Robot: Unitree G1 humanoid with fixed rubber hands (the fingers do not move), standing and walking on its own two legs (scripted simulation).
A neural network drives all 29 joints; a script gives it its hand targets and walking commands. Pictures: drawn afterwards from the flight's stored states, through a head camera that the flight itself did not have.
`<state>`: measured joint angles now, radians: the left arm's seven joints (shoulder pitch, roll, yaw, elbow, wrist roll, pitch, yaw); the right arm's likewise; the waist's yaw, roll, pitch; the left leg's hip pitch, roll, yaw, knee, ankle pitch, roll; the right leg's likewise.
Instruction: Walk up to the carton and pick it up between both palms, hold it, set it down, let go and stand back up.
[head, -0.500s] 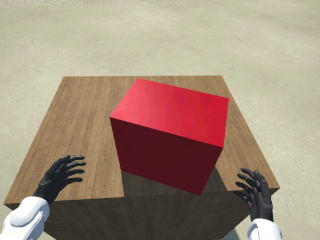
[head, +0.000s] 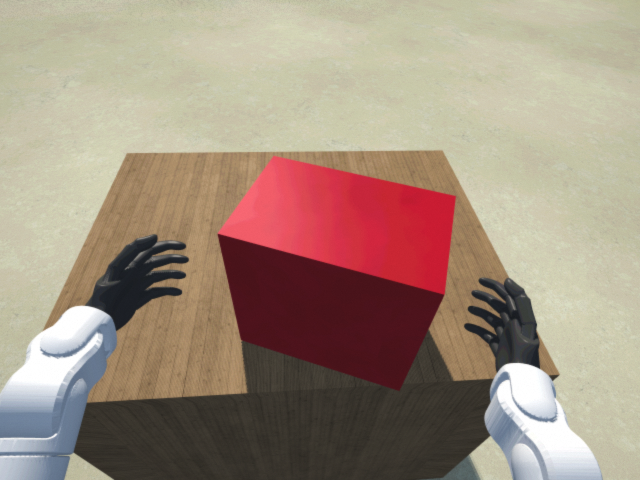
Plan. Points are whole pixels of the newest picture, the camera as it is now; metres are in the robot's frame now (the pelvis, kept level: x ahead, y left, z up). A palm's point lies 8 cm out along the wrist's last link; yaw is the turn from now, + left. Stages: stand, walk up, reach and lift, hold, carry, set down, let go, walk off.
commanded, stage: reach and lift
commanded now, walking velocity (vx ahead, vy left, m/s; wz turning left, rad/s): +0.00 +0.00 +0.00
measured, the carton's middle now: (337, 275) +0.40 -0.02 +0.03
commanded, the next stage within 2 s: none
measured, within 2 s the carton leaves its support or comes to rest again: neither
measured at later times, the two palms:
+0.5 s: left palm (125, 223) +0.36 +0.23 +0.18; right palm (522, 292) +0.29 -0.21 +0.13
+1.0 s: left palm (165, 152) +0.44 +0.20 +0.21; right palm (532, 245) +0.34 -0.23 +0.16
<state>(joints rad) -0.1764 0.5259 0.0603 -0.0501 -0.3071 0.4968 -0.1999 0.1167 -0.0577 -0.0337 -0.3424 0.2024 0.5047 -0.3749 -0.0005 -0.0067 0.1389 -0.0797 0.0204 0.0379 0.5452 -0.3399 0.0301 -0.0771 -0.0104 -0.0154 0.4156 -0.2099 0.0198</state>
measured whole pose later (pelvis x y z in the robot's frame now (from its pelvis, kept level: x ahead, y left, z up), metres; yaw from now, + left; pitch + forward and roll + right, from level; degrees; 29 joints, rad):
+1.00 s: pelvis -0.01 +0.00 +0.00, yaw +0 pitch -4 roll -2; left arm -0.95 0.55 0.01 0.70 -0.31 0.49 -0.20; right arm -0.60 -0.12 -0.17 0.30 0.23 0.48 -0.36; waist -0.12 -0.03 0.09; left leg -0.16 0.02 0.04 0.53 -0.31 0.03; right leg -0.15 -0.01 -0.02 0.40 -0.18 0.02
